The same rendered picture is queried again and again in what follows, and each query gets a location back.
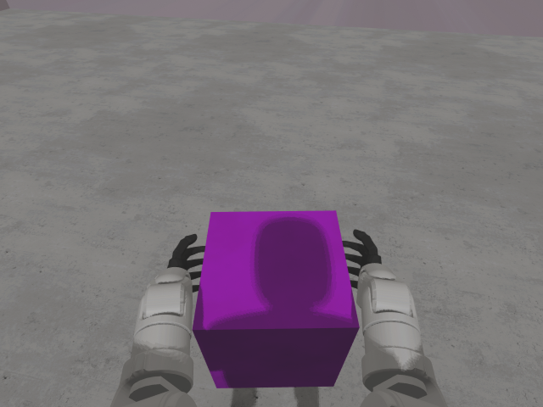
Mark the left robot upper arm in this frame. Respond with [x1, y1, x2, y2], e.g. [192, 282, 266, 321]
[122, 390, 197, 407]

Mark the robot right forearm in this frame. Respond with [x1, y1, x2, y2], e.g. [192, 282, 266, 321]
[356, 263, 448, 407]

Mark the carton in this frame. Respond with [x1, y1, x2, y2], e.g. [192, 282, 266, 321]
[193, 210, 360, 388]

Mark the robot left hand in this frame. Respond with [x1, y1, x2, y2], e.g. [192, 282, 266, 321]
[167, 234, 205, 293]

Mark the robot right hand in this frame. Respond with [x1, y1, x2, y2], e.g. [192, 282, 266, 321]
[342, 230, 382, 289]

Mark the right robot upper arm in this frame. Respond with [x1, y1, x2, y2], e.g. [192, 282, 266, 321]
[360, 389, 439, 407]

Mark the robot left forearm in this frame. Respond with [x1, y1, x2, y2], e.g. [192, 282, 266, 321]
[110, 267, 193, 407]

